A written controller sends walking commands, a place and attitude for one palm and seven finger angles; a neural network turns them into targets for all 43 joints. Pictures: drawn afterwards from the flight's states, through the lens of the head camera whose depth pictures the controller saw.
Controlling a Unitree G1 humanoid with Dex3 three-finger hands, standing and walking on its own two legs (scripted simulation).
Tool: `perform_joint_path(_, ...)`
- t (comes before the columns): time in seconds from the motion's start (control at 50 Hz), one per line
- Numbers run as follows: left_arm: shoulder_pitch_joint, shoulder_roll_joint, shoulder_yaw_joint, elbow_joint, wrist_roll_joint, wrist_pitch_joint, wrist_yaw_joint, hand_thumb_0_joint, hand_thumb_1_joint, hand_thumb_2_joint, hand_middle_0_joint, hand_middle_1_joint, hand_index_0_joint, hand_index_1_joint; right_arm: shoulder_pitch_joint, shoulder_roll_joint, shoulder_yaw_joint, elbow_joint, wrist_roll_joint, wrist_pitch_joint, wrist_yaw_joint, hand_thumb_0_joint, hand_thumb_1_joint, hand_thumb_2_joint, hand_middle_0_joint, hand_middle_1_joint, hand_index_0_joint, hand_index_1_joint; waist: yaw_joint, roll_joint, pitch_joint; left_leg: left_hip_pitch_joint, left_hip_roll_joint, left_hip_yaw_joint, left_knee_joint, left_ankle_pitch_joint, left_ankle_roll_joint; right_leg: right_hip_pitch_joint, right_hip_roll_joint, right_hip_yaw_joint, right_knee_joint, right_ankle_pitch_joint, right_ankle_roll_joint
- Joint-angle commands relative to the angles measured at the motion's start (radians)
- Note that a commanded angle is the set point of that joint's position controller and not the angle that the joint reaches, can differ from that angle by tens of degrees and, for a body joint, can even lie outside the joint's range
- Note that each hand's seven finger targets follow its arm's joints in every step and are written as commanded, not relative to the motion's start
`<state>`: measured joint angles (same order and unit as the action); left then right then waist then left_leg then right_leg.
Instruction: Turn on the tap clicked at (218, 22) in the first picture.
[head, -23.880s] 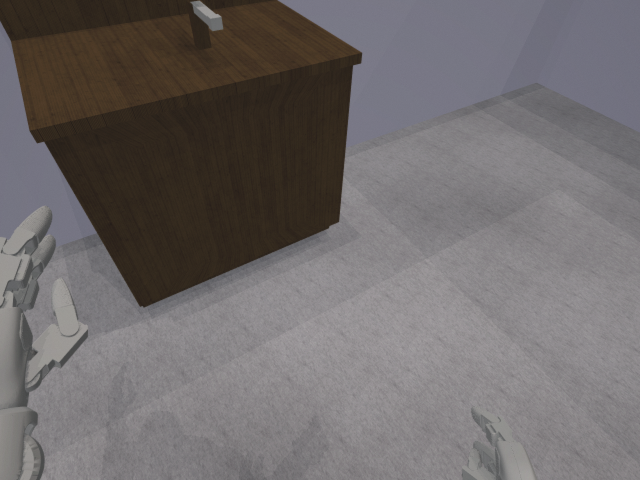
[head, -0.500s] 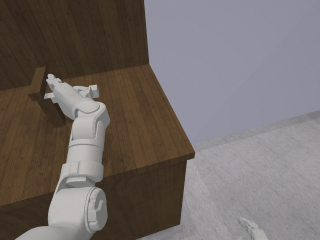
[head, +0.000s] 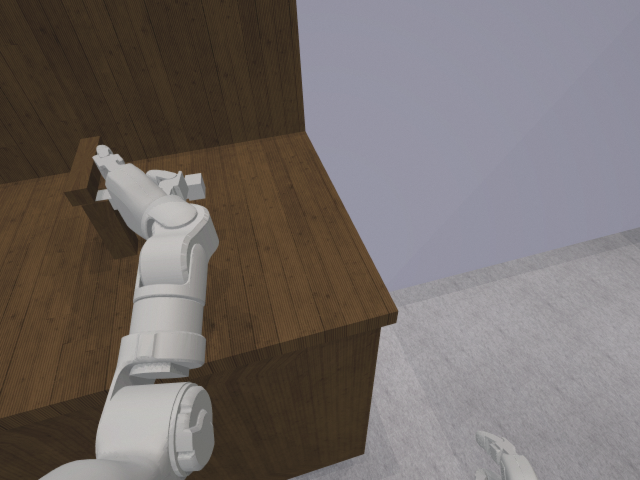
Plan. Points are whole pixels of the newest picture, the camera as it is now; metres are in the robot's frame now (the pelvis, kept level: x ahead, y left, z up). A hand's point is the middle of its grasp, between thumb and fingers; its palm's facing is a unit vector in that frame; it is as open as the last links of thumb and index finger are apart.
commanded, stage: lift the hand up off the lever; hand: left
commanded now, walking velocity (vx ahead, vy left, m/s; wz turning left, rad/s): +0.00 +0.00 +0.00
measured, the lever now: (195, 186) +0.48 +0.24 +0.13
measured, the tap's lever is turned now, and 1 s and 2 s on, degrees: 86 86 86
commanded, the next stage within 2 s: draw the hand back beside the body in 0.04 s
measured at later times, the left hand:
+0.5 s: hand (168, 240) +0.33 +0.21 +0.17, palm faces +0.37 -0.91 -0.17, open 7.8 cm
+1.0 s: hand (126, 291) +0.26 +0.23 +0.17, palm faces +0.31 -0.91 -0.26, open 7.6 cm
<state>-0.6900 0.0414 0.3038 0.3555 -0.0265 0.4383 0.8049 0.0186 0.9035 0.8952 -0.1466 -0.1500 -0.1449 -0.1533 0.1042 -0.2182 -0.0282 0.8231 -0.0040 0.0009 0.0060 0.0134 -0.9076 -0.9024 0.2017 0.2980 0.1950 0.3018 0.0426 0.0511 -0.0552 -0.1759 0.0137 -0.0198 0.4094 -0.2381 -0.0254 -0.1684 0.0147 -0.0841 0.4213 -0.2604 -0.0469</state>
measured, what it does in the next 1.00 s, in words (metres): stands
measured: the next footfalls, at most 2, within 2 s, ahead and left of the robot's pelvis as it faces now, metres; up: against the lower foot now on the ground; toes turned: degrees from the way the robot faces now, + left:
none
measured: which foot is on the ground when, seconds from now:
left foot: down 0.00-1.00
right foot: down 0.00-1.00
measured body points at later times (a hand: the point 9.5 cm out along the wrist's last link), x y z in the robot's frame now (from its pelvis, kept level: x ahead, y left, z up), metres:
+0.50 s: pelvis +0.00 +0.00 +0.00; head -0.02 -0.03 +0.45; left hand +0.30 +0.25 +0.18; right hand +0.17 -0.25 -0.09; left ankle -0.01 +0.14 -0.74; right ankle -0.02 -0.08 -0.74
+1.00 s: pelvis -0.01 +0.02 +0.00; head -0.03 +0.00 +0.45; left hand +0.23 +0.28 +0.18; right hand +0.16 -0.21 -0.09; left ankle -0.01 +0.14 -0.74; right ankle -0.02 -0.08 -0.74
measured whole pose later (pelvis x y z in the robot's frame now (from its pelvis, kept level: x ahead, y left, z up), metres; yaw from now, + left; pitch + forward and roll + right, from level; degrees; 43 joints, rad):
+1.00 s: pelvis -0.01 +0.02 +0.00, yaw -3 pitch -5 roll +0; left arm 0.15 0.30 0.20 -0.18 -0.08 -0.10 0.11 0.02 0.89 0.89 -0.19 -0.25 -0.19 -0.26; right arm 0.16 -0.21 0.00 0.65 0.01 -0.01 -0.04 0.01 -0.91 -0.90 0.20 0.30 0.20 0.30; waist 0.03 0.07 0.05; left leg -0.05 0.02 0.03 0.35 -0.21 0.00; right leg -0.04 0.02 -0.04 0.32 -0.19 -0.03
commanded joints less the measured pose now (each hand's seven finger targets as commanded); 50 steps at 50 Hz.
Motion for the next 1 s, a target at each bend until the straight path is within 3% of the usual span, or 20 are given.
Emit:
perform_joint_path(0.0, -0.501, 0.174, -0.036, -0.239, 0.031, -0.061, -0.006, 0.000, 0.900, 0.900, -0.150, -0.150, -0.150, -0.150, -0.168, -0.095, -0.021, -0.137, -0.001, -0.051, -0.007, 0.000, -0.900, -0.900, 0.200, 0.300, 0.200, 0.300, 0.008, -0.060, -0.294, 0.085, -0.008, 0.042, -0.003, 0.373, 0.006, 0.125, -0.027, 0.005, -0.031, 0.337, 0.020)
perform_joint_path(0.04, -0.505, 0.103, -0.092, -0.242, 0.032, -0.050, -0.004, 0.000, 0.900, 0.900, -0.150, -0.150, -0.150, -0.150, -0.182, -0.086, -0.016, -0.142, 0.000, -0.054, -0.001, 0.000, -0.900, -0.900, 0.200, 0.300, 0.200, 0.300, 0.003, -0.052, -0.284, 0.083, -0.011, 0.044, 0.001, 0.371, 0.005, 0.113, -0.028, 0.003, -0.028, 0.334, 0.018)
perform_joint_path(0.1, -0.484, 0.164, -0.038, -0.220, 0.030, -0.048, 0.000, 0.000, 0.900, 0.900, -0.150, -0.150, -0.150, -0.150, -0.181, -0.093, -0.020, -0.135, -0.001, -0.045, -0.005, 0.000, -0.900, -0.900, 0.200, 0.300, 0.200, 0.300, 0.013, -0.068, -0.298, 0.085, -0.009, 0.039, -0.003, 0.378, 0.001, 0.125, -0.025, 0.002, -0.031, 0.333, 0.019)
perform_joint_path(0.12, -0.487, 0.121, -0.067, -0.191, 0.029, -0.042, 0.001, 0.000, 0.900, 0.900, -0.150, -0.150, -0.150, -0.150, -0.186, -0.088, -0.013, -0.138, 0.001, -0.043, -0.002, 0.000, -0.900, -0.900, 0.200, 0.300, 0.200, 0.300, 0.010, -0.082, -0.273, 0.069, -0.010, 0.041, -0.009, 0.356, 0.002, 0.117, -0.030, 0.003, -0.034, 0.316, 0.019)
perform_joint_path(0.14, -0.425, 0.074, -0.274, -0.323, 0.109, -0.052, -0.176, 0.000, 0.900, 0.900, -0.151, -0.153, -0.151, -0.153, -0.125, -0.126, -0.011, -0.147, -0.009, -0.001, -0.021, 0.000, -0.900, -0.900, 0.200, 0.300, 0.200, 0.300, -0.057, -0.143, -0.265, 0.128, -0.014, 0.051, -0.002, 0.372, 0.038, 0.125, -0.022, 0.035, 0.001, 0.423, 0.019)
perform_joint_path(0.16, -0.379, 0.185, -0.156, -0.335, 0.097, -0.053, -0.248, 0.000, 0.900, 0.900, -0.152, -0.156, -0.152, -0.156, -0.111, -0.119, -0.023, -0.176, 0.005, 0.012, -0.045, 0.000, -0.900, -0.900, 0.200, 0.300, 0.200, 0.300, -0.033, -0.142, -0.296, 0.143, -0.016, 0.057, -0.005, 0.391, 0.054, 0.163, -0.021, 0.040, -0.008, 0.484, 0.019)
perform_joint_path(0.22, -0.161, 0.283, -0.066, -0.418, 0.010, -0.047, -0.443, 0.000, 0.900, 0.900, -0.155, -0.165, -0.155, -0.165, -0.131, -0.105, 0.003, -0.242, 0.029, 0.059, -0.087, 0.000, -0.900, -0.900, 0.200, 0.300, 0.200, 0.300, 0.014, -0.130, -0.296, 0.150, -0.017, 0.058, -0.038, 0.409, 0.057, 0.255, -0.022, 0.058, -0.026, 0.572, 0.027)
perform_joint_path(0.26, -0.029, 0.317, 0.024, -0.444, -0.060, -0.003, -0.468, 0.000, 0.900, 0.900, -0.157, -0.171, -0.157, -0.171, -0.176, -0.091, 0.024, -0.276, 0.047, 0.066, -0.097, 0.000, -0.900, -0.900, 0.200, 0.300, 0.200, 0.300, 0.053, -0.144, -0.245, 0.110, -0.020, 0.061, -0.054, 0.366, 0.052, 0.275, -0.027, 0.063, -0.052, 0.559, 0.041)
perform_joint_path(0.3, 0.033, 0.327, 0.057, -0.518, -0.073, 0.035, -0.435, 0.000, 0.900, 0.900, -0.159, -0.177, -0.159, -0.177, -0.214, -0.084, 0.032, -0.289, 0.057, 0.067, -0.092, 0.000, -0.900, -0.900, 0.200, 0.300, 0.200, 0.300, 0.068, -0.103, -0.192, 0.098, -0.016, 0.057, -0.066, 0.358, 0.045, 0.253, -0.019, 0.056, -0.068, 0.472, 0.032)
perform_joint_path(0.32, 0.037, 0.294, 0.021, -0.575, -0.066, 0.043, -0.413, 0.000, 0.900, 0.900, -0.160, -0.180, -0.160, -0.180, -0.225, -0.080, 0.036, -0.300, 0.059, 0.059, -0.084, 0.000, -0.900, -0.900, 0.200, 0.300, 0.200, 0.300, 0.061, -0.100, -0.167, 0.097, -0.013, 0.058, -0.066, 0.358, 0.045, 0.231, -0.019, 0.057, -0.069, 0.450, 0.032)
perform_joint_path(0.34, 0.178, 0.457, -0.002, -0.520, -0.078, -0.106, -0.531, 0.000, 0.900, 0.900, -0.161, -0.183, -0.161, -0.183, -0.133, -0.114, 0.012, -0.273, 0.021, 0.050, -0.062, 0.000, -0.900, -0.900, 0.200, 0.300, 0.200, 0.300, -0.011, -0.132, -0.091, 0.087, 0.006, 0.059, -0.043, 0.305, 0.056, 0.171, -0.037, 0.074, -0.051, 0.514, 0.051)
perform_joint_path(0.36, 0.226, 0.490, 0.040, -0.536, -0.082, -0.189, -0.572, 0.000, 0.900, 0.900, -0.162, -0.186, -0.162, -0.186, -0.135, -0.106, 0.010, -0.301, 0.025, 0.039, -0.052, 0.000, -0.900, -0.900, 0.200, 0.300, 0.200, 0.300, 0.020, -0.084, -0.135, 0.073, -0.002, 0.062, -0.046, 0.294, 0.059, 0.198, -0.042, 0.084, -0.044, 0.509, 0.047)
perform_joint_path(0.4, 0.142, 0.493, -0.010, -0.722, -0.073, -0.334, -0.620, 0.000, 0.900, 0.900, -0.164, -0.192, -0.164, -0.192, -0.130, -0.093, 0.008, -0.320, 0.028, 0.005, -0.047, 0.000, -0.900, -0.900, 0.200, 0.300, 0.200, 0.300, 0.003, 0.088, -0.167, 0.136, -0.013, 0.064, -0.040, 0.293, 0.056, 0.180, -0.035, 0.088, -0.056, 0.431, 0.029)
perform_joint_path(0.48, 0.177, 0.452, -0.075, -0.757, -0.058, -0.476, -0.637, 0.000, 0.900, 0.900, -0.168, -0.204, -0.168, -0.204, -0.110, -0.108, -0.003, -0.324, 0.020, -0.065, -0.048, 0.000, -0.900, -0.900, 0.200, 0.300, 0.200, 0.300, -0.020, -0.009, -0.154, 0.209, -0.007, 0.057, -0.041, 0.285, 0.065, 0.117, -0.020, 0.078, -0.088, 0.372, 0.031)
perform_joint_path(0.56, 0.263, 0.408, -0.120, -0.647, -0.049, -0.527, -0.648, 0.000, 0.900, 0.900, -0.172, -0.216, -0.172, -0.216, -0.101, -0.116, -0.003, -0.302, 0.024, -0.077, -0.057, 0.000, -0.900, -0.900, 0.200, 0.300, 0.200, 0.300, -0.029, -0.056, -0.053, 0.188, -0.011, 0.050, -0.067, 0.169, 0.068, 0.068, -0.016, 0.073, -0.130, 0.223, 0.031)
perform_joint_path(0.62, 0.327, 0.406, -0.114, -0.635, -0.043, -0.558, -0.655, 0.000, 0.900, 0.900, -0.175, -0.225, -0.175, -0.225, -0.100, -0.115, 0.000, -0.299, 0.023, -0.073, -0.058, 0.000, -0.900, -0.900, 0.200, 0.300, 0.200, 0.300, -0.020, -0.019, -0.042, 0.178, -0.013, 0.043, -0.089, 0.131, 0.064, 0.077, -0.019, 0.070, -0.145, 0.163, 0.025)
perform_joint_path(0.7, 0.445, 0.476, -0.017, -0.651, -0.046, -0.587, -0.662, 0.000, 0.900, 0.900, -0.179, -0.237, -0.179, -0.237, -0.111, -0.113, -0.003, -0.304, 0.017, -0.061, -0.057, 0.000, -0.900, -0.900, 0.200, 0.300, 0.200, 0.300, 0.006, -0.035, -0.070, 0.163, -0.011, 0.036, -0.102, 0.162, 0.060, 0.137, -0.018, 0.069, -0.152, 0.193, 0.022)
perform_joint_path(0.76, 0.502, 0.474, 0.001, -0.684, -0.053, -0.600, -0.671, 0.000, 0.900, 0.900, -0.182, -0.246, -0.182, -0.246, -0.112, -0.102, 0.000, -0.322, 0.012, -0.057, -0.056, 0.000, -0.900, -0.900, 0.200, 0.300, 0.200, 0.300, 0.011, -0.049, -0.073, 0.149, -0.008, 0.040, -0.099, 0.177, 0.059, 0.155, -0.020, 0.069, -0.148, 0.217, 0.023)
perform_joint_path(0.8, 0.535, 0.492, 0.027, -0.701, -0.051, -0.604, -0.674, 0.000, 0.900, 0.900, -0.184, -0.252, -0.184, -0.252, -0.112, -0.100, -0.001, -0.323, 0.011, -0.055, -0.056, 0.000, -0.900, -0.900, 0.200, 0.300, 0.200, 0.300, 0.013, -0.009, -0.059, 0.151, -0.007, 0.040, -0.100, 0.174, 0.056, 0.147, -0.019, 0.071, -0.159, 0.206, 0.020)
perform_joint_path(0.98, 0.697, 0.441, 0.000, -0.806, -0.049, -0.614, -0.679, 0.000, 0.900, 0.900, -0.193, -0.279, -0.193, -0.279, -0.094, -0.103, -0.004, -0.335, 0.006, -0.081, -0.051, 0.000, -0.900, -0.900, 0.200, 0.300, 0.200, 0.300, 0.009, -0.009, -0.051, 0.163, 0.003, 0.029, -0.093, 0.216, 0.051, 0.139, -0.014, 0.060, -0.143, 0.231, 0.015)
